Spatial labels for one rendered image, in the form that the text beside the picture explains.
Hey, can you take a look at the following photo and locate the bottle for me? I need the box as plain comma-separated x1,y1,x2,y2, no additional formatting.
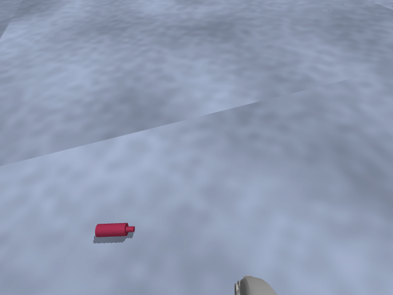
95,223,135,237

